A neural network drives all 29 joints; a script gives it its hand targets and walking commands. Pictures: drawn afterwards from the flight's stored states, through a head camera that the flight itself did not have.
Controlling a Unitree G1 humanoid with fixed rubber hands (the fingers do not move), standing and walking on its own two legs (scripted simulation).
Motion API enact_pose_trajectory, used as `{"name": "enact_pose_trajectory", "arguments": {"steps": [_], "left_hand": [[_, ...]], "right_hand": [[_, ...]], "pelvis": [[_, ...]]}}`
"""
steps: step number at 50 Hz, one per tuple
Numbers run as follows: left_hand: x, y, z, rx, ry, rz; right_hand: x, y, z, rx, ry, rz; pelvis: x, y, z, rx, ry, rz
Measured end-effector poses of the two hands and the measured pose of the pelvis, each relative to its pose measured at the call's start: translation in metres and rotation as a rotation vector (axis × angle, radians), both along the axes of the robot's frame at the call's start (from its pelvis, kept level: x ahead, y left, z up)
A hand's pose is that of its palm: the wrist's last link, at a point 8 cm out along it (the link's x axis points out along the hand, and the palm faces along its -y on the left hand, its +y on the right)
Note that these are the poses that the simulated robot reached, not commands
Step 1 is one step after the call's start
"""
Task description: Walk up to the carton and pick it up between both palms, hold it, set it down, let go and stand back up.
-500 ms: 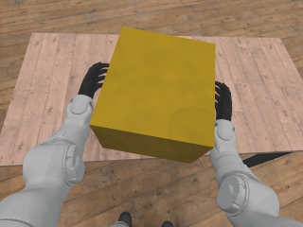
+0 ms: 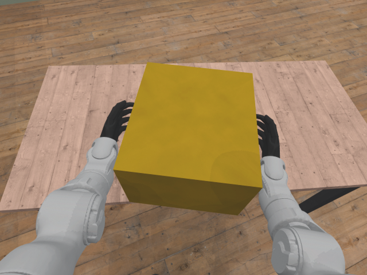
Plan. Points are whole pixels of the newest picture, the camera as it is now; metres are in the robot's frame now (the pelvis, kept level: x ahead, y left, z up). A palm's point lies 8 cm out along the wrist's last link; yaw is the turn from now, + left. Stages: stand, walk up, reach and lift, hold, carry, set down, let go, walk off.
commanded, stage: reach and lift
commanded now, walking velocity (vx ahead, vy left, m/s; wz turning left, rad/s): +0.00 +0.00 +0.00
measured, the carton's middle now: (191, 137) +0.44 -0.01 -0.01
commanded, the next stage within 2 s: none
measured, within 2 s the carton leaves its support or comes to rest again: neither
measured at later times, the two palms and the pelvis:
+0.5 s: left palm (102, 126) +0.39 +0.18 +0.09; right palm (283, 136) +0.37 -0.18 +0.10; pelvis -0.01 +0.00 +0.01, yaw +0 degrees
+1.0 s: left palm (104, 125) +0.37 +0.17 +0.11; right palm (296, 132) +0.37 -0.19 +0.12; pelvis +0.00 -0.01 +0.01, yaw +0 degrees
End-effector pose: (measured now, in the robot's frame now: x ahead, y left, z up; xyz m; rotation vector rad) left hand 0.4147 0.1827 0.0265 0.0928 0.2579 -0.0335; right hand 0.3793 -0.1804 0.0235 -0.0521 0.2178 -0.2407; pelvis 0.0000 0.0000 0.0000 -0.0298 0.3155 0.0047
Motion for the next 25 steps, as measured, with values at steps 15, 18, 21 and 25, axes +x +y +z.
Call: {"name": "enact_pose_trajectory", "arguments": {"steps": [15, 18, 21, 25], "left_hand": [[-0.011, -0.004, 0.048, -0.035, -0.055, 0.024], [-0.015, -0.003, 0.055, -0.042, -0.055, 0.033], [-0.019, -0.001, 0.059, -0.047, -0.055, 0.042], [-0.025, 0.002, 0.063, -0.05, -0.053, 0.054]], "right_hand": [[-0.004, -0.005, 0.058, 0.019, -0.057, 0.009], [-0.006, -0.003, 0.065, 0.02, -0.056, 0.014], [-0.007, -0.001, 0.07, 0.022, -0.056, 0.021], [-0.009, 0.001, 0.074, 0.023, -0.053, 0.032]], "pelvis": [[-0.004, 0.001, 0.005, 0.013, -0.132, 0.001], [-0.005, 0.002, 0.006, 0.015, -0.163, 0.002], [-0.006, 0.002, 0.007, 0.016, -0.188, 0.002], [-0.007, 0.002, 0.008, 0.017, -0.209, 0.004]]}}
